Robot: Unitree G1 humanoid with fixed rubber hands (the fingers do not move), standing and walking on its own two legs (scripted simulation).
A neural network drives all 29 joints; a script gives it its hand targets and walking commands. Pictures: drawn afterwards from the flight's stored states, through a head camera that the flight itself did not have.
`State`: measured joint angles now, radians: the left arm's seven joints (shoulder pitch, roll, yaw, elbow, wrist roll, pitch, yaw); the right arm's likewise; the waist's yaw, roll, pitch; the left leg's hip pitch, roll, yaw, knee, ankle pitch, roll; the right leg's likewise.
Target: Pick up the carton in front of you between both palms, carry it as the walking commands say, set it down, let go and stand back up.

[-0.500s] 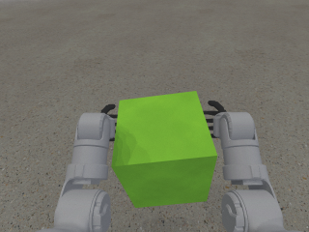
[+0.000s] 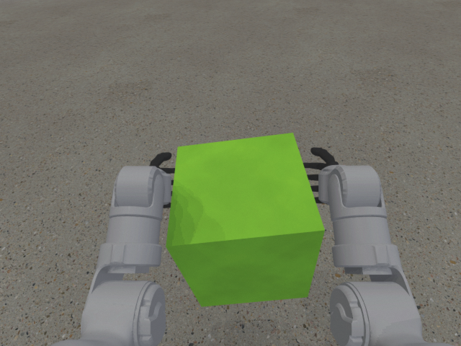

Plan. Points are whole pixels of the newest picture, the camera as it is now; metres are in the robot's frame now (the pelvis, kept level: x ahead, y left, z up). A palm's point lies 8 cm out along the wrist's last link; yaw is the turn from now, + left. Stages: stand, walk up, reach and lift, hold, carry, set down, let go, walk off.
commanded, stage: carry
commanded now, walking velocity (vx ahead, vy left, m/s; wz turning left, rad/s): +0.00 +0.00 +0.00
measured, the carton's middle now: (244, 224) +0.34 +0.00 +0.04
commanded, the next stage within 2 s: none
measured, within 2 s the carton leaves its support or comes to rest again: neither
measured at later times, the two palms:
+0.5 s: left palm (146, 171) +0.39 +0.17 +0.14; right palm (310, 160) +0.41 -0.12 +0.14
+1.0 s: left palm (175, 105) +0.62 +0.16 +0.13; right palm (296, 103) +0.63 -0.14 +0.13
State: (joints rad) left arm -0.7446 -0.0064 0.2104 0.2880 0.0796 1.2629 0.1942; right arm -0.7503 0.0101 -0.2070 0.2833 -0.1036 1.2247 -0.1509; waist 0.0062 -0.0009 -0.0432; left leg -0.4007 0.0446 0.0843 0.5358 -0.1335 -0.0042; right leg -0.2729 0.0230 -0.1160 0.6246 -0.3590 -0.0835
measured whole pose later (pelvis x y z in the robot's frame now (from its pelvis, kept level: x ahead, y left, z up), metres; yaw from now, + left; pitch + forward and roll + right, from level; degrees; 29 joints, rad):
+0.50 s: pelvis +0.05 +0.01 +0.00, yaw +1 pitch +2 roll +2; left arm -0.73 -0.03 0.19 0.28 0.07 1.27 0.23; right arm -0.72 -0.01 -0.22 0.28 -0.08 1.22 -0.14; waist 0.04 -0.05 -0.09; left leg -0.42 0.00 0.11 0.71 -0.37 0.05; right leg -0.22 -0.03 -0.11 0.59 -0.41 -0.06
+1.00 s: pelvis +0.26 +0.00 +0.00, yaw +4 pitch +4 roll -1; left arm -0.77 -0.06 0.22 0.18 0.13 1.24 0.20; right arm -0.74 0.00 -0.23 0.15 -0.09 1.23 -0.15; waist -0.02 0.03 -0.02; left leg -0.30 0.05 0.04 0.96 -0.47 0.00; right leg -0.45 -0.02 -0.18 0.51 -0.12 -0.08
